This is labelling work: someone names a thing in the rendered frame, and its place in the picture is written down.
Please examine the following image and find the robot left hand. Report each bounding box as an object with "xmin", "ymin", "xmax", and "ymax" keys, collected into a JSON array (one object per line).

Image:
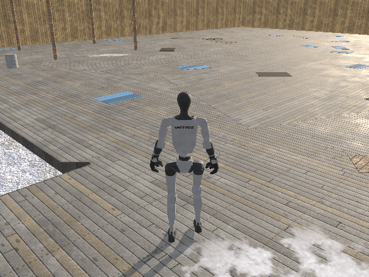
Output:
[{"xmin": 150, "ymin": 160, "xmax": 163, "ymax": 173}]

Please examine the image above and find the robot right foot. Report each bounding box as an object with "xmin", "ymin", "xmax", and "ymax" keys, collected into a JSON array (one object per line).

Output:
[{"xmin": 193, "ymin": 219, "xmax": 202, "ymax": 233}]

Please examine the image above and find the robot right hand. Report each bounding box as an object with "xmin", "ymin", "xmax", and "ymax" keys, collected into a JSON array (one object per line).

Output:
[{"xmin": 205, "ymin": 161, "xmax": 219, "ymax": 174}]

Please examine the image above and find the robot left forearm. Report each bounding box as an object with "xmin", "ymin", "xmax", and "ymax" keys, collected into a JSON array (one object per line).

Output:
[{"xmin": 151, "ymin": 140, "xmax": 162, "ymax": 162}]

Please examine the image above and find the robot right shin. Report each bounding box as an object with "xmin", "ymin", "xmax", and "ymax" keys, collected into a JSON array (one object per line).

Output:
[{"xmin": 193, "ymin": 186, "xmax": 202, "ymax": 225}]

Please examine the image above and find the robot left upper arm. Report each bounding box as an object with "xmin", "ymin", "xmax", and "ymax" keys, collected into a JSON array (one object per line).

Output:
[{"xmin": 156, "ymin": 117, "xmax": 172, "ymax": 149}]

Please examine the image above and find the robot right upper arm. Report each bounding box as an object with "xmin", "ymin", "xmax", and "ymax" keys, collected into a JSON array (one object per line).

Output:
[{"xmin": 197, "ymin": 117, "xmax": 212, "ymax": 149}]

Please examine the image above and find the robot right forearm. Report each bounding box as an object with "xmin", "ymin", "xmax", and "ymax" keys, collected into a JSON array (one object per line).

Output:
[{"xmin": 206, "ymin": 141, "xmax": 217, "ymax": 164}]

